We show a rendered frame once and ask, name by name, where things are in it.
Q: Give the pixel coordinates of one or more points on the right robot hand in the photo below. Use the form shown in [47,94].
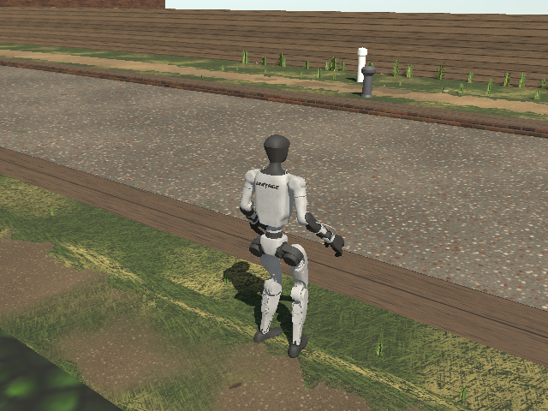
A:
[336,245]

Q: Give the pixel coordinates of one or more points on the left robot hand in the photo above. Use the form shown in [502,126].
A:
[256,229]

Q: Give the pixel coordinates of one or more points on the humanoid robot head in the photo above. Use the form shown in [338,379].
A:
[276,147]

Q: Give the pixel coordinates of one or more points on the right robot upper arm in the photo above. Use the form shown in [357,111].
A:
[298,185]

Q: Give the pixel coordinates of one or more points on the robot torso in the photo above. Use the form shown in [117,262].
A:
[274,205]

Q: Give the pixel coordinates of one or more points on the robot right forearm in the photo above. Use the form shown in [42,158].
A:
[318,229]

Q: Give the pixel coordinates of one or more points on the left robot upper arm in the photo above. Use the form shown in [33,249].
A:
[248,190]

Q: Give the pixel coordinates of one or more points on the robot left forearm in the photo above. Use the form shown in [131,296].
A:
[251,216]

